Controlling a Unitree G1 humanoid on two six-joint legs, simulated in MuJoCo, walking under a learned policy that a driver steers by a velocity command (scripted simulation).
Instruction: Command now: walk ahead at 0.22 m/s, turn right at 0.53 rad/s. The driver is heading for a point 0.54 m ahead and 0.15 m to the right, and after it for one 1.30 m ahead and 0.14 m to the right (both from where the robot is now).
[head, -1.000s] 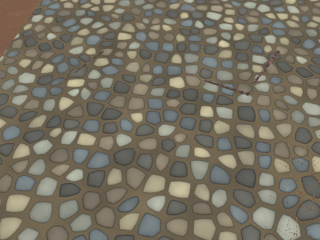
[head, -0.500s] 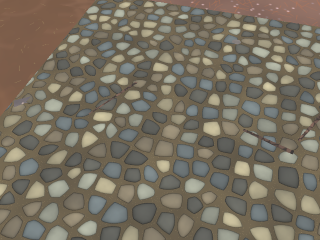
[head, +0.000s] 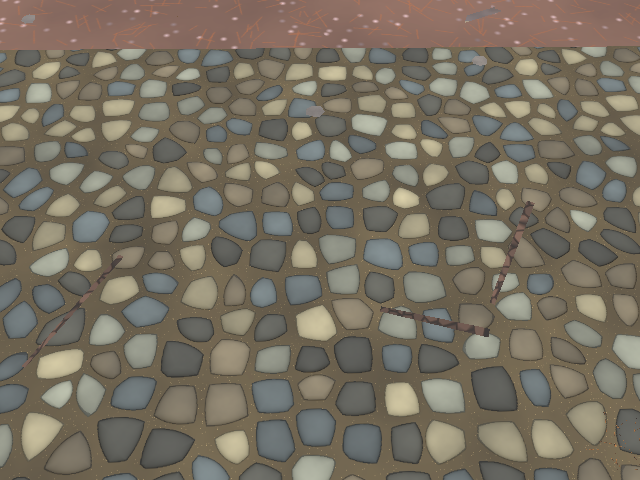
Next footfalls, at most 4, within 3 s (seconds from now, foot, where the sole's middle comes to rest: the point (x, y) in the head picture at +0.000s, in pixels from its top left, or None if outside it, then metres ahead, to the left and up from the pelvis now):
0.08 right None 0.19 -0.07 -0.78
0.70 left None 0.18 0.11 -0.78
1.08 right None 0.05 -0.05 -0.78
1.46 left None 0.38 0.05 -0.78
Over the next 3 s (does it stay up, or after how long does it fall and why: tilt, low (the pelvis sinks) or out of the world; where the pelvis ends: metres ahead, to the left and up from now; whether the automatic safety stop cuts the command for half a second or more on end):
stays up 1.00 -0.19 0.00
